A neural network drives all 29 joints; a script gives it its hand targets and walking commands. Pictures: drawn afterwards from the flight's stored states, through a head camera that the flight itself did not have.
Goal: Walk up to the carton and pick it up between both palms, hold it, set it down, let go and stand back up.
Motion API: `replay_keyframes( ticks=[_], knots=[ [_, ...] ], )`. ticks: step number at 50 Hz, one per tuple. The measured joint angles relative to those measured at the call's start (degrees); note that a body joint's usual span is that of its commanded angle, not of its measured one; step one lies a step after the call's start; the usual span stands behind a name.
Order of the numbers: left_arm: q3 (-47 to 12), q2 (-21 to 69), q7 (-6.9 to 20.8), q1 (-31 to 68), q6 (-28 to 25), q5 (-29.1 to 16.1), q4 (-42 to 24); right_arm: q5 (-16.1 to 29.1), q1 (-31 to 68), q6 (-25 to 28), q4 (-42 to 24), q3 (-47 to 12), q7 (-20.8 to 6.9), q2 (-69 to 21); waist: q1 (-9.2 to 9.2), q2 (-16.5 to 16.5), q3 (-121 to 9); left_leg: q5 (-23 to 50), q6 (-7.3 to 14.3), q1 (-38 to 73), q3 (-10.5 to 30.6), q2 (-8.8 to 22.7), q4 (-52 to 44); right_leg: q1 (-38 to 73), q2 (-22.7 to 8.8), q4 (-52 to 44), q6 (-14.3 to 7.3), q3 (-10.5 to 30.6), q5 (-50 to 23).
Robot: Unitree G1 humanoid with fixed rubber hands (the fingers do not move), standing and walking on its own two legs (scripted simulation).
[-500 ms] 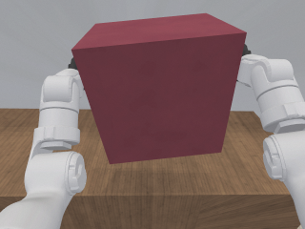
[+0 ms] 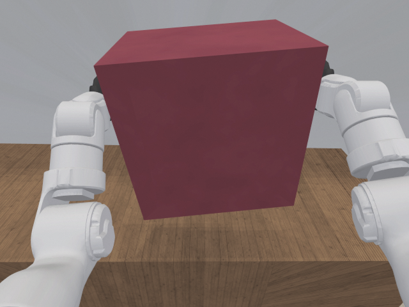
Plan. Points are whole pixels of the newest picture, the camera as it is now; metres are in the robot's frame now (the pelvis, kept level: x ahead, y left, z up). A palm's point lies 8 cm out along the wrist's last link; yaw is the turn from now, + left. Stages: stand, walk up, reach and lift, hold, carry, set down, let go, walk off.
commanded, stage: hold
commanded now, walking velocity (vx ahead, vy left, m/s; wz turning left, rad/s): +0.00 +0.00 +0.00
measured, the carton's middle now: (210, 118) +0.40 +0.00 +0.26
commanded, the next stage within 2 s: set down in 1.24 s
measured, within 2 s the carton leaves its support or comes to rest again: neither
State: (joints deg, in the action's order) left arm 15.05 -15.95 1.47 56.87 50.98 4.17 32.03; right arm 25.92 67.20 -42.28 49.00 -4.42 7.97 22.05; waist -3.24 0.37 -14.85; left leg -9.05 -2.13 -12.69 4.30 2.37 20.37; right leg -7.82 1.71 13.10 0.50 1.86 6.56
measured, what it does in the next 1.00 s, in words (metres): stands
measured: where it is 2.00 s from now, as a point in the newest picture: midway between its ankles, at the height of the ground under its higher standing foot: outside the picture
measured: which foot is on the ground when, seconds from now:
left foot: down 0.00-1.00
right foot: down 0.00-1.00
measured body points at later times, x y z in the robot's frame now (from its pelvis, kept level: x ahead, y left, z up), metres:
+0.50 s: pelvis +0.00 +0.00 +0.00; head -0.09 +0.02 +0.44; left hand +0.39 +0.20 +0.30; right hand +0.38 -0.19 +0.34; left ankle +0.02 +0.14 -0.75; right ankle +0.00 -0.13 -0.75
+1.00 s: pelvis +0.00 +0.00 +0.00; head -0.09 +0.02 +0.44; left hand +0.39 +0.21 +0.30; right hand +0.38 -0.19 +0.34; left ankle +0.02 +0.14 -0.75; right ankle +0.00 -0.13 -0.75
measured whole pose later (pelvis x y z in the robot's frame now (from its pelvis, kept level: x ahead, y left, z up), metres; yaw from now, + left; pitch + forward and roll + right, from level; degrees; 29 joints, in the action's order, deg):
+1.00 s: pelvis +0.00 +0.00 +0.00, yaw +0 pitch +1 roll -2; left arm 14.7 -15.9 1.4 56.7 50.8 4.1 32.1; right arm 26.3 67.4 -42.3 49.3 -4.4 8.1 22.2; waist -3.3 0.5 -14.8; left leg -9.2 -2.1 -12.8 4.8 2.1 20.6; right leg -7.8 1.9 13.1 0.6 2.6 6.6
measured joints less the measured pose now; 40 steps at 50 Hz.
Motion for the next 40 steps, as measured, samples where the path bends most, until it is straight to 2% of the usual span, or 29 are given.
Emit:
replay_keyframes(
  ticks=[14,31,40],
  knots=[
    [-0.07,0.93,-0.26,-0.99,0.41,0.46,-2.00,0.68,0.13,-0.11,-0.16,0.23,-0.05,0.63,-0.27,0.39,-0.05,-0.24,0.22,0.10,-0.23,-0.18,0.32,0.10,-0.09,0.05,0.25,0.61,-0.01],
    [0.27,0.86,-0.35,0.74,-0.08,0.40,1.20,0.06,1.72,-0.04,2.71,0.39,-0.46,0.58,0.38,-0.54,-0.42,0.10,0.00,-0.20,0.00,-0.07,-0.01,-0.51,0.17,0.38,0.02,0.82,-0.02],
    [0.57,0.27,-0.19,0.90,-0.59,0.03,1.37,0.30,1.10,0.16,1.21,-0.77,-0.08,0.48,0.43,-0.56,-0.08,0.13,-0.08,-0.14,0.14,0.01,-0.14,-0.40,0.30,0.17,-0.04,0.90,-0.10]
  ],
)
